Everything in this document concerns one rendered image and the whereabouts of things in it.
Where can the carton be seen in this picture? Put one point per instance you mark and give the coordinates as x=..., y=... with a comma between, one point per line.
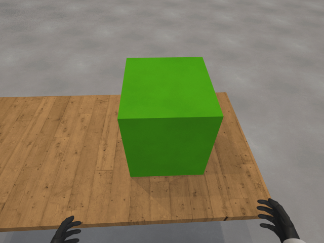
x=169, y=116

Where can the table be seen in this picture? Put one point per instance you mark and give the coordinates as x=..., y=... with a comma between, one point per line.
x=63, y=156

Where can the robot left hand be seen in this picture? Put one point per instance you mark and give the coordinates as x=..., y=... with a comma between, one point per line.
x=62, y=233

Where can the robot right hand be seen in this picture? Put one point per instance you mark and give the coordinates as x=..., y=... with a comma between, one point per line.
x=283, y=228

